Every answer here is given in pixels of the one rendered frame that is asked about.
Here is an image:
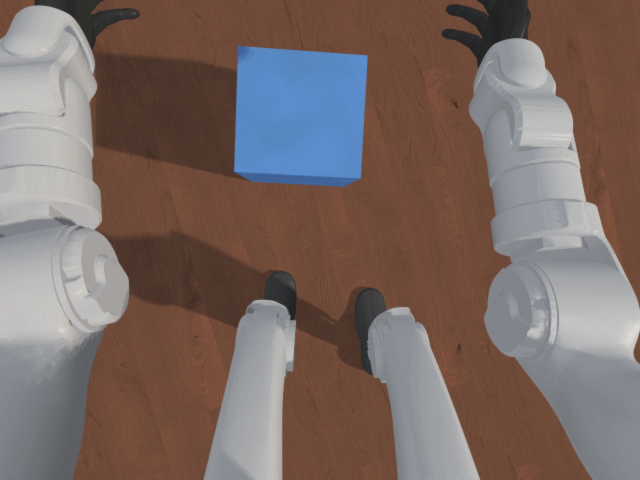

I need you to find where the robot left foot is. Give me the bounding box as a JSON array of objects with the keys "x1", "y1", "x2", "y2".
[{"x1": 264, "y1": 271, "x2": 297, "y2": 320}]

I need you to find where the robot left forearm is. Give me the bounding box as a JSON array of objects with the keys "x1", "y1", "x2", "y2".
[{"x1": 0, "y1": 5, "x2": 102, "y2": 238}]

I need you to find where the right robot hand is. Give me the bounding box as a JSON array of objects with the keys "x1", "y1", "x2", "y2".
[{"x1": 442, "y1": 0, "x2": 531, "y2": 68}]

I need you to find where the left robot upper arm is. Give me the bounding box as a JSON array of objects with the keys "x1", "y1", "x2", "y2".
[{"x1": 0, "y1": 225, "x2": 129, "y2": 480}]

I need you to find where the left robot hand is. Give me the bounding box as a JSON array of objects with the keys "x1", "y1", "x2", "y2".
[{"x1": 34, "y1": 0, "x2": 140, "y2": 50}]

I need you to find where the robot right forearm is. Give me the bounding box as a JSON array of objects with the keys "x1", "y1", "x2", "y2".
[{"x1": 469, "y1": 38, "x2": 640, "y2": 332}]

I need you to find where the carton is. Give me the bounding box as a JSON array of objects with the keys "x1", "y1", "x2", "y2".
[{"x1": 234, "y1": 46, "x2": 368, "y2": 187}]

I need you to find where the right robot upper arm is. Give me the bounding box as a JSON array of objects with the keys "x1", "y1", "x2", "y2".
[{"x1": 484, "y1": 260, "x2": 640, "y2": 480}]

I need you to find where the robot right shin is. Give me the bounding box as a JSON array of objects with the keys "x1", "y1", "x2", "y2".
[{"x1": 367, "y1": 307, "x2": 430, "y2": 362}]

